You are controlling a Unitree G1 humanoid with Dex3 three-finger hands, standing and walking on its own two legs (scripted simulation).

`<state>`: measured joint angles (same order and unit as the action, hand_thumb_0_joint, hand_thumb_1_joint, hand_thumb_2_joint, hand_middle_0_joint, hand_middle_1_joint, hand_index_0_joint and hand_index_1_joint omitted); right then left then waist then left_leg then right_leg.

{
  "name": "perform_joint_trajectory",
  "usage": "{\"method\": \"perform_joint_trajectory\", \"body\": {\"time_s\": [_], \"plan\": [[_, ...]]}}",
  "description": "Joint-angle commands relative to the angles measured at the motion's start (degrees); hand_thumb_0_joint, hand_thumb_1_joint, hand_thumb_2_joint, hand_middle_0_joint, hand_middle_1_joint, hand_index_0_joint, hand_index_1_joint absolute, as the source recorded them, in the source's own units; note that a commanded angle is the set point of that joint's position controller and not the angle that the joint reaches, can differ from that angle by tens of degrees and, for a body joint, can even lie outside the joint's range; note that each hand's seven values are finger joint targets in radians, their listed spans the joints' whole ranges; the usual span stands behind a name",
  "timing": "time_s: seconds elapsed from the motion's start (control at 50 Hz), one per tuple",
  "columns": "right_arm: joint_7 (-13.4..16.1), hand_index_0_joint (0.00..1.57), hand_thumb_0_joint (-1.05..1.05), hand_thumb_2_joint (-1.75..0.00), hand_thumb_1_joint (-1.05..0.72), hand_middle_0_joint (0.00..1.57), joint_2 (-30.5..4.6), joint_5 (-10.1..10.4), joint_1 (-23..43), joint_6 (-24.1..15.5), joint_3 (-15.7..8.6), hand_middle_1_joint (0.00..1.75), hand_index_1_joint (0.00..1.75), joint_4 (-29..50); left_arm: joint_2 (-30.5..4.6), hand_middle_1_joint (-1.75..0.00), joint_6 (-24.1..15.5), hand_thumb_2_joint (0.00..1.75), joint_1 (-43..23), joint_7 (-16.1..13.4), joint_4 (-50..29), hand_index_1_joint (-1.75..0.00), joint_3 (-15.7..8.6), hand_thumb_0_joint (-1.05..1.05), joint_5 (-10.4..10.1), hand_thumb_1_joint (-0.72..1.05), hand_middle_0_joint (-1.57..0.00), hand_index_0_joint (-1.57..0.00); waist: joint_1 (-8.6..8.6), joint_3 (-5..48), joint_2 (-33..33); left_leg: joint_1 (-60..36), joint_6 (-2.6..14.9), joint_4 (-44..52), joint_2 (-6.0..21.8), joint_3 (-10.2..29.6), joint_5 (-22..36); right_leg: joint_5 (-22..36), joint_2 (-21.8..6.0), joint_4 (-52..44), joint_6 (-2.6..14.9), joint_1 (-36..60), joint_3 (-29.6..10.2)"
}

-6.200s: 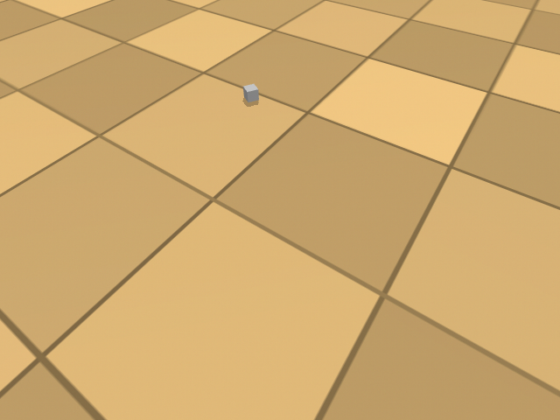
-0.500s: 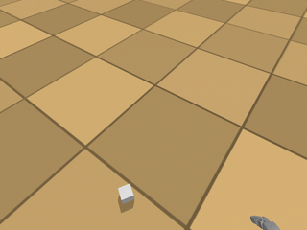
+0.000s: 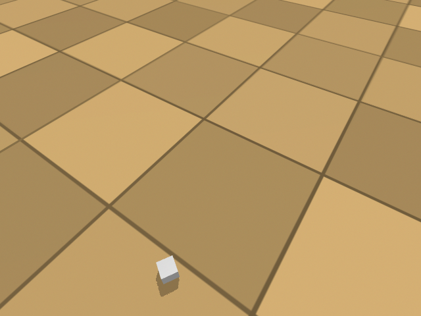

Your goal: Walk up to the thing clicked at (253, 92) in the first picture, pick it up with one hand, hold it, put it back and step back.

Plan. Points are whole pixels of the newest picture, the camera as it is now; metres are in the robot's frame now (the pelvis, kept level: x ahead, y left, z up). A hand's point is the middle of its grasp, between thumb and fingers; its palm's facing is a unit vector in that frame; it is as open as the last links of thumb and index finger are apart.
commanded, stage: walk up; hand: left
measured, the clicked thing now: (168, 269) +0.43 +0.21 -0.74
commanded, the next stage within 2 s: stand in 0.26 s
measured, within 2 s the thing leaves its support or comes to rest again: neither
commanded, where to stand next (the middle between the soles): +0.02 -0.02 m, yaw -2 degrees
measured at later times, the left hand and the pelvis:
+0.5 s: hand out of the picture +0.07 +0.25 -0.16, palm faces +0.00 -0.94 -0.33, open 7.4 cm; pelvis +0.01 +0.00 +0.00, yaw +1 degrees
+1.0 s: hand out of the picture +0.09 +0.25 -0.16, palm faces -0.01 -0.94 -0.34, open 7.4 cm; pelvis +0.02 +0.00 +0.00, yaw +0 degrees
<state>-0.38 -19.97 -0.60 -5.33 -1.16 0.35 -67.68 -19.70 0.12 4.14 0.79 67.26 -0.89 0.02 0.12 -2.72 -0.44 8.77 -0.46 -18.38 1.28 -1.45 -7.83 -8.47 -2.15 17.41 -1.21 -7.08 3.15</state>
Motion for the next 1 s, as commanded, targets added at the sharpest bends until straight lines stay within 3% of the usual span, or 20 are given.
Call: {"method": "perform_joint_trajectory", "body": {"time_s": [0.0,0.1,0.22,0.32,0.44,0.68,0.88,0.98], "plan": [[0.93,0.20,0.00,-0.90,-0.90,0.20,-12.77,0.18,4.00,-1.48,-2.07,0.30,0.30,3.85,-11.56,-0.30,-0.89,0.90,-2.51,-0.40,-3.51,-0.30,-2.08,0.00,0.19,0.90,-0.20,-0.20,-0.28,4.25,1.28,1.78,1.30,4.94,6.47,7.18,-1.83,0.15,-5.67,-2.44,1.88,1.94,-5.52],[0.85,0.20,0.00,-0.90,-0.90,0.20,-12.69,0.25,3.48,-1.40,-2.22,0.30,0.30,4.07,-11.32,-0.30,-1.03,0.90,-1.95,-0.38,-3.40,-0.30,-2.10,0.00,0.23,0.90,-0.20,-0.20,-0.14,3.94,0.74,1.48,1.43,4.83,6.33,7.66,-1.94,-0.66,-5.56,-3.01,1.66,1.58,-5.46],[0.85,0.20,0.00,-0.90,-0.90,0.20,-12.18,0.33,3.56,-1.37,-2.17,0.30,0.30,4.43,-11.65,-0.30,-1.24,0.90,-1.40,-0.53,-3.73,-0.30,-2.28,0.00,0.33,0.90,-0.20,-0.20,-0.21,5.52,-0.17,-0.88,1.44,2.95,6.14,6.57,2.91,1.30,-5.91,-3.29,1.64,1.35,-5.52],[0.67,0.20,0.00,-0.90,-0.90,0.20,-12.37,0.00,2.98,-0.77,-2.21,0.30,0.30,4.55,-11.76,-0.30,-1.75,0.90,-1.70,-0.77,-3.97,-0.30,-1.62,0.00,0.68,0.90,-0.20,-0.20,0.26,4.64,1.15,0.08,1.15,3.49,6.56,7.01,1.22,0.33,-6.41,-2.92,1.50,1.46,-5.44],[0.50,0.20,0.00,-0.90,-0.90,0.20,-11.97,0.02,3.69,-0.65,-2.23,0.30,0.30,4.97,-12.12,-0.30,-2.00,0.90,-0.85,-0.98,-4.16,-0.30,-1.43,0.00,0.58,0.90,-0.20,-0.20,0.02,5.26,0.04,-2.20,1.19,2.50,6.64,6.86,5.65,2.26,-6.43,-2.81,1.42,0.74,-5.13],[0.61,0.20,0.00,-0.90,-0.90,0.20,-12.13,0.11,3.02,-0.43,-2.10,0.30,0.30,5.20,-12.42,-0.30,-1.86,0.90,-1.15,-1.09,-4.49,-0.30,-1.53,0.00,0.63,0.90,-0.20,-0.20,0.15,4.10,0.02,-1.07,1.18,3.01,6.27,6.67,2.86,1.22,-6.58,-3.45,1.53,1.37,-5.32],[0.84,0.20,0.00,-0.90,-0.90,0.20,-12.31,0.05,2.84,-0.66,-2.15,0.30,0.30,5.42,-12.53,-0.30,-1.83,0.90,-0.85,-1.17,-4.91,-0.30,-1.60,0.00,0.56,0.90,-0.20,-0.20,-0.18,6.19,0.51,-3.20,1.30,2.12,6.98,6.48,10.54,6.65,-6.77,-2.30,1.63,3.34,-4.88],[0.84,0.20,0.00,-0.90,-0.90,0.20,-12.48,0.08,2.85,-0.59,-2.18,0.30,0.30,5.46,-12.27,-0.30,-1.79,0.90,-0.49,-1.15,-4.85,-0.30,-1.47,0.00,0.48,0.90,-0.20,-0.20,-0.19,5.72,0.92,-3.42,1.25,2.32,6.96,6.35,9.73,6.22,-6.71,-2.35,1.66,3.13,-4.84]]}}
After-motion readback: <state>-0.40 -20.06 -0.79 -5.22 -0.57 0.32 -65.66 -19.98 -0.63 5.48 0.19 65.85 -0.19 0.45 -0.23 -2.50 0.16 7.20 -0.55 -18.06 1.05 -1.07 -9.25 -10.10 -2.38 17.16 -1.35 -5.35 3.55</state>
